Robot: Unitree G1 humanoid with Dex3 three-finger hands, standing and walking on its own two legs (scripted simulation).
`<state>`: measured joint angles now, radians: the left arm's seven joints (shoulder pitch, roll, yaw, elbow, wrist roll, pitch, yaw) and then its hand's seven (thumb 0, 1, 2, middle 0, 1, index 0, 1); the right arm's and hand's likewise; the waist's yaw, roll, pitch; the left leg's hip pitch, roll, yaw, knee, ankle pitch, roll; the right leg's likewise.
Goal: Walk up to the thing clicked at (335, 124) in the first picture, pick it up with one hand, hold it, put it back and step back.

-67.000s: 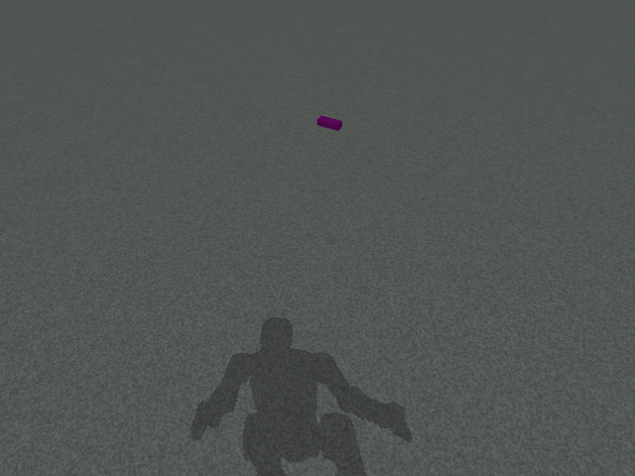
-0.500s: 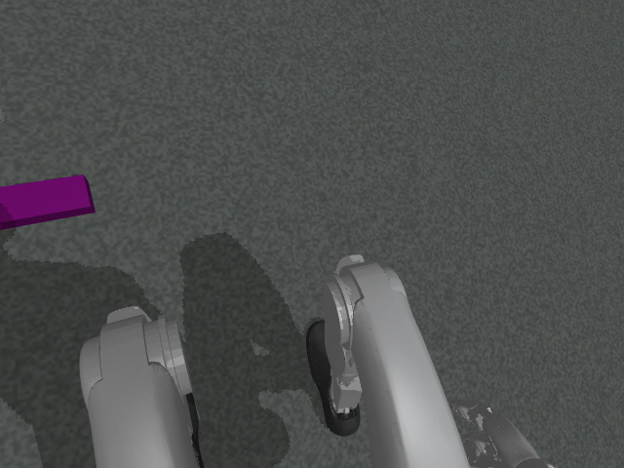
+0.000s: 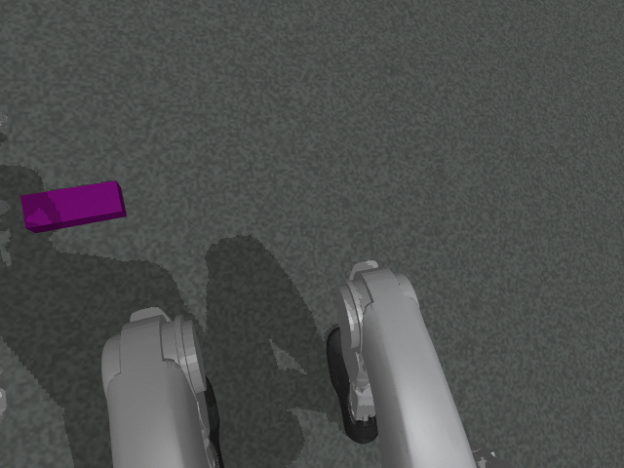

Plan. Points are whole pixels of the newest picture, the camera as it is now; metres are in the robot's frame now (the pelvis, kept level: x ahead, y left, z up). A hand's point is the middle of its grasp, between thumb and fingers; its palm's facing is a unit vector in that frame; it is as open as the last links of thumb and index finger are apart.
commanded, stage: home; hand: left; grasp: from above
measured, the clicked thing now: (76, 206) +0.51 +0.31 -0.33
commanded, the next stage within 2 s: none
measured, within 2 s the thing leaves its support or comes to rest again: neither
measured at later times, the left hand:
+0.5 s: hand out of the picture +0.30 +0.26 +0.08, palm faces -0.10 -0.81 -0.58, open 7.4 cm
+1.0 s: hand out of the picture +0.24 +0.20 +0.28, palm faces +0.21 -0.95 -0.21, open 7.4 cm
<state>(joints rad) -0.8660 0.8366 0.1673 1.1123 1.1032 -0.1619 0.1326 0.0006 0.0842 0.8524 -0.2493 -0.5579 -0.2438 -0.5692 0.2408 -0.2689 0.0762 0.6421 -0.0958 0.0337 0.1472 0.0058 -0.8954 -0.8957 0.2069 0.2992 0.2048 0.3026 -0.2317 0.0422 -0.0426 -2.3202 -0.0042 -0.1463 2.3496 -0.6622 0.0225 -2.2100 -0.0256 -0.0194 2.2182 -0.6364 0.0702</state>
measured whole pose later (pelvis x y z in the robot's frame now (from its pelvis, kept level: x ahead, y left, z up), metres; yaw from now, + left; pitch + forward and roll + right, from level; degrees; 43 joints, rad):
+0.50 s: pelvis +0.01 -0.01 +0.18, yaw +6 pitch +30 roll -5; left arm -0.15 0.44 0.07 0.33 0.31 0.17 0.01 0.01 0.89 0.90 -0.21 -0.30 -0.22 -0.30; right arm 0.04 -0.25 -0.01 0.54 0.03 -0.01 0.01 0.01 -0.91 -0.90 0.20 0.30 0.20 0.30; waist -0.06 0.03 -0.20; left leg -1.69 0.02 -0.09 1.79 -0.62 -0.01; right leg -1.63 -0.05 -0.02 1.71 -0.60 0.06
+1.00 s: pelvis +0.07 -0.01 +0.34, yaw +8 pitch +14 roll -3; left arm 0.38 0.23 0.07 -0.06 -0.07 0.45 0.07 0.01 0.91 0.90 -0.20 -0.30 -0.21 -0.30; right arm 0.30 -0.21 0.04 0.54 0.04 -0.17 -0.18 0.02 -0.90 -0.90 0.21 0.30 0.20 0.30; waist -0.07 0.05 -0.17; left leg -0.87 0.06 -0.06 1.13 -0.51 -0.02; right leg -0.82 -0.03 -0.05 1.05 -0.47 0.04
